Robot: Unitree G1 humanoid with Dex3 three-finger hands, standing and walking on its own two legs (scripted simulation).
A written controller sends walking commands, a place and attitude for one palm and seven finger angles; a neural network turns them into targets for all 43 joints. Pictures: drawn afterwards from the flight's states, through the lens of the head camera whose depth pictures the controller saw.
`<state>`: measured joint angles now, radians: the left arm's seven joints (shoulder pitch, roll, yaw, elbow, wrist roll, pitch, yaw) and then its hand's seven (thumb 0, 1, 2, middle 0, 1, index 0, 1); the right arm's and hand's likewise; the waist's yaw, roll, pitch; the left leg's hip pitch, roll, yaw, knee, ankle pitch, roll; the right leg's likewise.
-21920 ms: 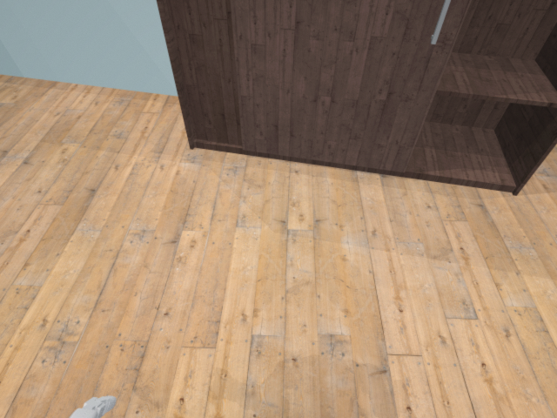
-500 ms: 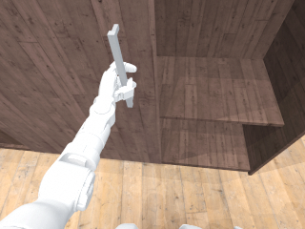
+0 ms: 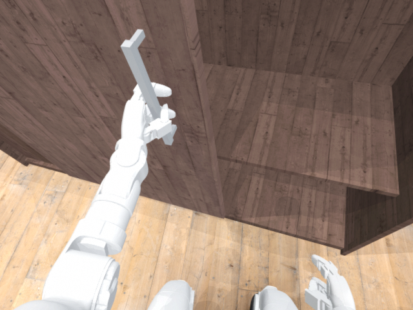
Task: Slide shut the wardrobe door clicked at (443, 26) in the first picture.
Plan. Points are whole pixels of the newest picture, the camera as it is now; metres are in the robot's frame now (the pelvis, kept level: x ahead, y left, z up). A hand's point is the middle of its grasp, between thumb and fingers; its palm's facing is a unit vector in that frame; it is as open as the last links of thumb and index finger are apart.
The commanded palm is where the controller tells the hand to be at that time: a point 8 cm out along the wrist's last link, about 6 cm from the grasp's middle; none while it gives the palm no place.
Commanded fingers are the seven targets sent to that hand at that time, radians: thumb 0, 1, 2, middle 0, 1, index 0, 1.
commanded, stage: step sideways, sliding the door along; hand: left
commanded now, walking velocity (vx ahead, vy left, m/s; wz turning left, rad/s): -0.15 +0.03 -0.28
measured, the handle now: (156, 98) +0.47 +0.16 +0.10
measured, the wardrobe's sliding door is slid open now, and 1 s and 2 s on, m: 0.52 0.24 0.04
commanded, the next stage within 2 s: none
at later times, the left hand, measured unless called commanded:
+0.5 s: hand (232, 138) +0.39 +0.00 +0.09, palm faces -0.07 -0.99 -0.12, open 5.7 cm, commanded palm +0.36 -0.01 +0.09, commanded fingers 0.00 0.90 0.90 -0.45 -1.40 -0.45 -1.40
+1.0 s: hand (312, 157) +0.36 -0.13 +0.09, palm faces -0.24 -0.96 -0.15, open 5.8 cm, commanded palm +0.35 -0.10 +0.09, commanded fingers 0.00 0.90 0.90 -0.45 -1.40 -0.45 -1.40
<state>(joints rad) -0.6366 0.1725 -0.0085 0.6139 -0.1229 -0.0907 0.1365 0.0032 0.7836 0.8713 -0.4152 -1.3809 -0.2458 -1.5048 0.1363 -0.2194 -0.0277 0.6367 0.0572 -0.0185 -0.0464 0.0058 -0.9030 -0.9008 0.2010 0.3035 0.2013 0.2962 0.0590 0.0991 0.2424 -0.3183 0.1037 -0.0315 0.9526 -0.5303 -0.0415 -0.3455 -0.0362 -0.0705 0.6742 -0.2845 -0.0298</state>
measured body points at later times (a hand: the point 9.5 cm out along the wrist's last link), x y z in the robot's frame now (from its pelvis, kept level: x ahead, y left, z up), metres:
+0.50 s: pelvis +0.04 -0.04 +0.02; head +0.13 -0.09 +0.45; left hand +0.39 +0.05 +0.10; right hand +0.25 -0.26 -0.11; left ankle +0.05 +0.11 -0.71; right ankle +0.05 -0.12 -0.72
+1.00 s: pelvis -0.04 -0.12 +0.01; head +0.04 -0.17 +0.45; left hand +0.37 -0.08 +0.10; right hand +0.10 -0.38 -0.12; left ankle -0.03 +0.02 -0.70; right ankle +0.06 -0.18 -0.72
